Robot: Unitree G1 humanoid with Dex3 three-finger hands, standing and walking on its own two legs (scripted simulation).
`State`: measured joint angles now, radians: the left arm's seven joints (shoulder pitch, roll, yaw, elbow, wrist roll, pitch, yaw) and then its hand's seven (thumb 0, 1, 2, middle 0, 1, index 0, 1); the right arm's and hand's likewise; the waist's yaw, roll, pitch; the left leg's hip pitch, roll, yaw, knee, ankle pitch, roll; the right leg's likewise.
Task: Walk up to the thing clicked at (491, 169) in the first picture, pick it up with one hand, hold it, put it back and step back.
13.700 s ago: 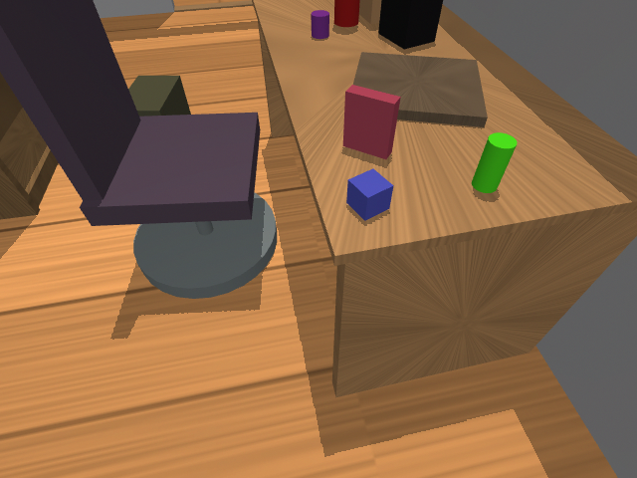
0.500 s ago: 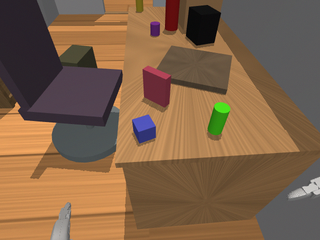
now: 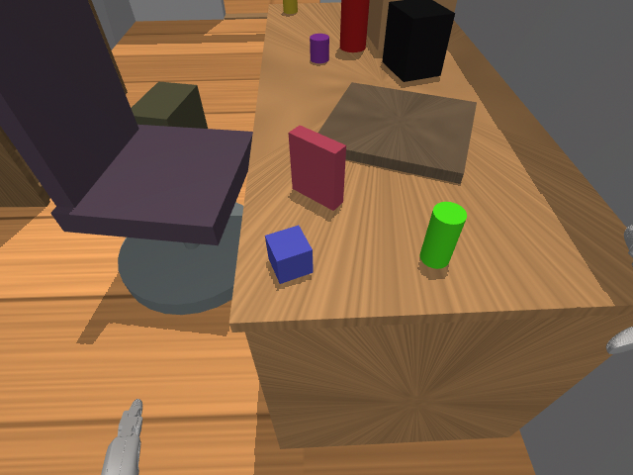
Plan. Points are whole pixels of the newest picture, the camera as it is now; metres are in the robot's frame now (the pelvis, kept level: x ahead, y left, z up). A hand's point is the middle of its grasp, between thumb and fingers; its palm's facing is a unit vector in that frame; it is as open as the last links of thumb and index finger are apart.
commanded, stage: go down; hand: right
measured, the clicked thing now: (441, 236) +0.48 -0.19 +0.01
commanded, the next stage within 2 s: none
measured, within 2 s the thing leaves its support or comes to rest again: neither
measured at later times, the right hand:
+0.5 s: hand (632, 242) +0.35 -0.35 +0.14, palm faces +0.14 +0.99 +0.00, open 17.5 cm
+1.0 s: hand out of the picture +0.37 -0.37 +0.14, palm faces +0.15 +0.99 +0.00, open 17.5 cm
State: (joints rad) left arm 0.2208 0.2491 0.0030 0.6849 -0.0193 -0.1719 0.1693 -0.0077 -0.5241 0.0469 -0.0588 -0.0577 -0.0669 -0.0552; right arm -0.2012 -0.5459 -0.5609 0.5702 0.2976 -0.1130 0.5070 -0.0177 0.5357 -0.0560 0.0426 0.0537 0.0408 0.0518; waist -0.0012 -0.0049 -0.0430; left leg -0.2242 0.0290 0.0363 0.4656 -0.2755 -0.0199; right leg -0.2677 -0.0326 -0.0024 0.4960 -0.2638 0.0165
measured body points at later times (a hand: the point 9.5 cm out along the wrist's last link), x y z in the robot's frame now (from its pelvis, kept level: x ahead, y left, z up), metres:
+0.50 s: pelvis +0.00 +0.00 -0.01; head +0.03 -0.01 +0.44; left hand +0.14 +0.26 -0.08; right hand +0.34 -0.41 +0.14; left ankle -0.02 +0.13 -0.74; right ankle +0.00 -0.13 -0.74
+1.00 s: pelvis +0.00 -0.01 -0.01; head +0.05 -0.02 +0.44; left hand +0.15 +0.26 -0.08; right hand +0.36 -0.42 +0.14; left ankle -0.02 +0.13 -0.74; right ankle +0.00 -0.13 -0.74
